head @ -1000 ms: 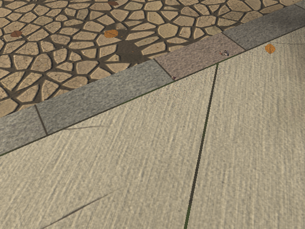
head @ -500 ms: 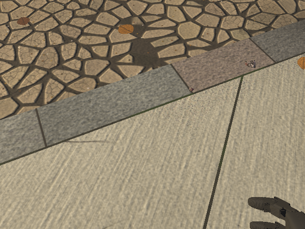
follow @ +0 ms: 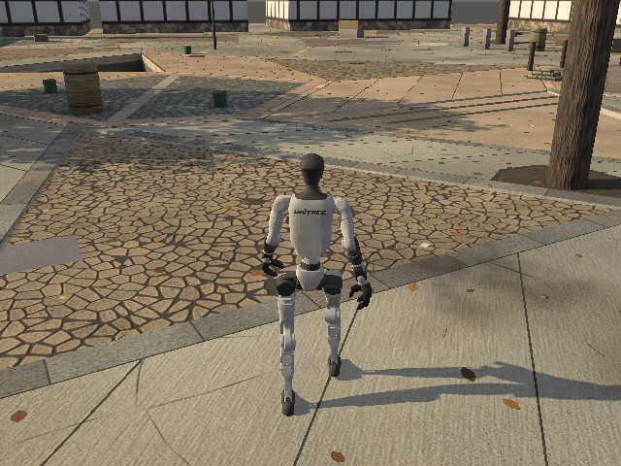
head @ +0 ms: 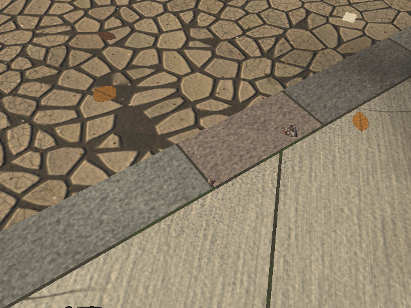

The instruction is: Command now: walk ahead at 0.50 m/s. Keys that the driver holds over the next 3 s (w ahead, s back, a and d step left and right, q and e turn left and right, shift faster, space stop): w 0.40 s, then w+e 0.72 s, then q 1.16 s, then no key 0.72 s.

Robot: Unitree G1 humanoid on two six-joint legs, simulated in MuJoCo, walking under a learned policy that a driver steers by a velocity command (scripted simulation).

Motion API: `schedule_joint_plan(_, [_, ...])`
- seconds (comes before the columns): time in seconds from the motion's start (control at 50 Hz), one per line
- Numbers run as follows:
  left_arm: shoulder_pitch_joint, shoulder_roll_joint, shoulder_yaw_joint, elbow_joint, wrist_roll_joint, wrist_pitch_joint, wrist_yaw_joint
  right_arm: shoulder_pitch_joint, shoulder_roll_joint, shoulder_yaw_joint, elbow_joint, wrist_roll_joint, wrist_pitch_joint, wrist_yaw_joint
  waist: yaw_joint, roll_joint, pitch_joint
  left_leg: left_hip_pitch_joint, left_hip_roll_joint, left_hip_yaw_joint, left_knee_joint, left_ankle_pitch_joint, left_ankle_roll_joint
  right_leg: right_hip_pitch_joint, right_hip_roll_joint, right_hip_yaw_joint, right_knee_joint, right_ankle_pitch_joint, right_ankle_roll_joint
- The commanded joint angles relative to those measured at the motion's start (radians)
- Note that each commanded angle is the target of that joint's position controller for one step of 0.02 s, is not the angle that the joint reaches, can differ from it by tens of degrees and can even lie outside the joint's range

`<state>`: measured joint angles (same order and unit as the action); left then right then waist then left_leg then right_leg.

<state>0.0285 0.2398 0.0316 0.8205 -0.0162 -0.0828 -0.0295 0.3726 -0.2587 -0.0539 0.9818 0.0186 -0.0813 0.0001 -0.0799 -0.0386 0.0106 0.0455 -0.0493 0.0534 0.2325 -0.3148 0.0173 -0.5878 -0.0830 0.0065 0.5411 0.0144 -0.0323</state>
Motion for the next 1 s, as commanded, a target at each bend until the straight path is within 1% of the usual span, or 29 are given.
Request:
schedule_joint_plan(0.02, [0.005,0.129,0.038,-0.065,-0.003,-0.024,-0.010,-0.017,-0.182,-0.039,-0.031,0.003,0.010,-0.009,0.086,0.122,0.006,0.008,0.302,-0.124,0.087,0.560,0.142,0.104,0.037,-0.030,-0.045,-0.093,-0.046])
schedule_joint_plan(0.04, [0.157,0.168,0.062,-0.017,0.000,-0.024,-0.005,-0.029,-0.164,-0.032,-0.035,-0.001,0.016,-0.009,0.158,0.108,-0.085,-0.028,0.249,-0.082,0.264,0.691,0.118,0.306,0.071,-0.058,-0.058,-0.089,-0.073])
schedule_joint_plan(0.06, [0.353,0.243,0.087,0.027,0.010,-0.023,0.004,-0.022,-0.126,-0.013,-0.058,-0.017,0.017,-0.010,0.222,0.022,-0.237,-0.207,0.188,-0.031,0.562,0.528,0.082,0.614,-0.068,0.095,-0.028,-0.067,-0.134])
schedule_joint_plan(0.08, [0.436,0.329,0.107,0.054,0.015,-0.016,0.002,0.106,0.008,0.026,-0.063,-0.018,-0.006,0.002,0.167,-0.248,-0.364,-0.634,-0.001,-0.017,0.935,-0.035,0.010,0.977,-0.297,0.576,-0.130,-0.266,-0.298])
schedule_joint_plan(0.1, [0.434,0.228,0.079,0.048,0.010,-0.017,0.000,0.067,-0.076,0.009,-0.048,0.002,-0.030,0.006,0.195,-0.193,-0.383,-0.758,0.015,-0.170,1.075,-0.250,0.025,0.988,-0.308,0.727,-0.239,-0.373,-0.293])
schedule_joint_plan(0.12, [0.347,0.183,0.063,0.032,0.008,-0.019,0.002,-0.030,-0.146,-0.010,-0.078,0.028,-0.045,0.010,0.183,-0.135,-0.232,-0.833,0.070,-0.168,1.108,-0.179,0.046,0.867,-0.276,0.578,-0.250,-0.349,-0.241])
schedule_joint_plan(0.14, [0.261,0.157,0.054,0.011,0.012,-0.020,0.003,-0.089,-0.145,-0.009,-0.092,0.026,-0.048,0.004,0.153,-0.055,-0.151,-0.807,0.127,-0.137,1.070,-0.082,0.050,0.721,-0.239,0.449,-0.268,-0.250,-0.216])
schedule_joint_plan(0.16, [0.206,0.128,0.046,0.004,0.018,-0.021,0.000,-0.121,-0.135,-0.014,-0.095,0.008,-0.044,-0.002,0.126,-0.011,-0.086,-0.766,0.161,-0.127,1.004,-0.017,0.046,0.591,-0.202,0.359,-0.300,-0.157,-0.203])
schedule_joint_plan(0.2, [0.181,0.099,0.038,0.010,0.027,-0.028,-0.005,-0.087,-0.100,-0.016,-0.086,0.000,-0.018,-0.004,0.075,-0.039,-0.062,-0.660,0.195,-0.132,0.928,0.048,0.039,0.472,-0.154,0.262,-0.358,-0.082,-0.190])
schedule_joint_plan(0.24, [0.206,0.120,0.043,0.029,0.020,-0.035,-0.002,-0.087,-0.072,-0.013,-0.086,-0.004,0.001,-0.007,0.061,-0.030,-0.038,-0.663,0.203,-0.120,0.869,0.081,0.023,0.434,-0.145,0.202,-0.395,-0.017,-0.203])
schedule_joint_plan(0.28, [0.241,0.144,0.051,0.046,0.020,-0.035,0.009,-0.153,-0.073,-0.014,-0.109,-0.012,0.008,-0.010,0.071,-0.010,-0.007,-0.729,0.208,-0.116,0.772,0.161,0.003,0.444,-0.146,0.167,-0.419,0.028,-0.209])
schedule_joint_plan(0.32, [0.272,0.148,0.051,0.060,0.017,-0.027,0.020,-0.219,-0.067,-0.014,-0.130,-0.016,0.006,-0.007,0.086,-0.010,0.008,-0.765,0.204,-0.110,0.659,0.265,-0.009,0.467,-0.134,0.127,-0.428,0.041,-0.196])
schedule_joint_plan(0.4, [0.328,0.157,0.051,0.086,0.008,-0.019,0.031,-0.354,-0.045,-0.004,-0.163,-0.010,-0.004,0.006,0.128,-0.018,0.040,-0.717,0.164,-0.068,0.433,0.423,-0.011,0.480,-0.101,0.055,-0.441,0.010,-0.164])
schedule_joint_plan(0.46, [0.396,0.157,0.052,0.118,0.000,-0.007,0.033,-0.449,-0.048,-0.001,-0.196,-0.005,-0.013,0.018,0.157,-0.014,0.070,-0.718,0.138,-0.069,0.339,0.406,-0.010,0.545,-0.125,0.086,-0.406,0.001,-0.167])
schedule_joint_plan(0.5, [0.407,0.166,0.058,0.127,-0.005,0.005,0.039,-0.482,-0.058,-0.001,-0.215,-0.001,-0.025,0.030,0.152,-0.022,0.080,-0.714,0.128,-0.085,0.287,0.364,0.000,0.596,-0.153,0.114,-0.363,0.014,-0.163])
schedule_joint_plan(0.56, [0.374,0.188,0.069,0.120,-0.008,0.017,0.046,-0.408,-0.105,-0.018,-0.203,0.000,-0.041,0.037,0.091,-0.054,0.035,-0.555,0.095,-0.075,0.242,0.276,0.023,0.615,-0.171,0.153,-0.268,0.121,-0.137])
schedule_joint_plan(0.58, [0.352,0.183,0.067,0.112,-0.007,0.021,0.046,-0.305,-0.134,-0.035,-0.174,-0.002,-0.044,0.032,0.033,-0.054,-0.023,-0.404,0.070,-0.052,0.219,0.260,0.042,0.594,-0.135,0.132,-0.160,0.246,-0.117])
schedule_joint_plan(0.6, [0.344,0.148,0.055,0.099,0.003,0.022,0.046,-0.129,-0.188,-0.059,-0.127,-0.011,-0.047,0.022,-0.039,-0.033,-0.150,-0.133,0.115,-0.086,0.260,0.279,0.080,0.483,-0.073,0.093,0.052,0.226,-0.085])
schedule_joint_plan(0.62, [0.408,0.059,0.030,0.069,0.014,0.013,0.043,0.021,-0.279,-0.082,-0.105,-0.031,-0.044,0.013,-0.046,0.142,-0.320,0.265,0.360,-0.391,0.272,0.219,0.182,0.145,0.056,0.017,0.427,-0.089,-0.020])
schedule_joint_plan(0.64, [0.470,0.011,0.014,0.070,-0.006,-0.004,0.041,0.049,-0.256,-0.074,-0.095,-0.022,-0.034,0.016,-0.027,0.358,-0.435,0.393,0.492,-0.745,0.122,0.050,0.265,-0.077,0.135,0.071,0.669,-0.602,0.004])
schedule_joint_plan(0.66, [0.406,0.128,0.045,0.064,-0.031,-0.012,0.042,-0.010,-0.171,-0.049,-0.107,-0.016,-0.033,0.015,-0.032,0.254,-0.308,0.283,0.455,-0.672,0.082,-0.043,0.221,-0.160,0.071,0.141,0.770,-0.570,-0.006])
schedule_joint_plan(0.68, [0.331,0.150,0.053,0.040,-0.038,-0.012,0.044,-0.082,-0.129,-0.037,-0.121,-0.015,-0.032,0.011,-0.016,0.200,-0.186,0.142,0.428,-0.522,0.062,-0.029,0.181,-0.187,0.022,0.109,0.773,-0.484,-0.016])
schedule_joint_plan(0.7, [0.299,0.137,0.056,0.035,-0.028,-0.007,0.048,-0.149,-0.102,-0.028,-0.123,-0.020,-0.034,0.013,0.015,0.135,-0.108,-0.005,0.391,-0.419,0.020,0.036,0.164,-0.145,-0.017,0.097,0.729,-0.403,-0.016])
schedule_joint_plan(0.72, [0.300,0.124,0.064,0.036,-0.019,0.005,0.051,-0.193,-0.075,-0.022,-0.122,-0.026,-0.038,0.014,0.048,0.146,-0.066,-0.103,0.358,-0.331,-0.015,0.091,0.150,-0.095,-0.048,0.104,0.680,-0.349,-0.017])
schedule_joint_plan(0.74, [0.320,0.099,0.065,0.036,-0.018,0.020,0.048,-0.217,-0.068,-0.021,-0.117,-0.032,-0.040,0.015,0.073,0.165,-0.043,-0.173,0.337,-0.265,-0.046,0.123,0.144,-0.041,-0.064,0.104,0.658,-0.320,-0.017])
schedule_joint_plan(0.78, [0.318,0.064,0.064,0.022,-0.020,0.045,0.046,-0.226,-0.079,-0.028,-0.105,-0.033,-0.046,0.012,0.092,0.149,-0.011,-0.229,0.329,-0.171,-0.090,0.198,0.157,-0.032,-0.075,0.093,0.630,-0.281,-0.012])
schedule_joint_plan(0.82, [0.280,0.068,0.069,-0.003,-0.013,0.058,0.047,-0.212,-0.102,-0.037,-0.093,-0.035,-0.049,0.003,0.095,0.115,0.012,-0.225,0.330,-0.102,-0.109,0.266,0.167,-0.082,-0.078,0.102,0.575,-0.206,-0.002])
schedule_joint_plan(0.92, [0.144,0.054,0.060,-0.054,-0.005,0.048,0.018,-0.177,-0.141,-0.047,-0.081,-0.032,-0.035,-0.017,0.060,0.084,0.044,-0.167,0.306,0.055,-0.118,0.346,0.147,-0.096,-0.061,0.047,0.306,0.009,0.007])
schedule_joint_plan(1.0, [0.008,0.047,0.046,-0.117,-0.004,0.047,-0.009,-0.107,-0.175,-0.058,-0.066,-0.016,-0.013,-0.022,0.010,0.067,0.088,-0.052,0.340,0.111,-0.092,0.371,0.139,-0.120,-0.045,-0.019,0.170,-0.007,-0.011])
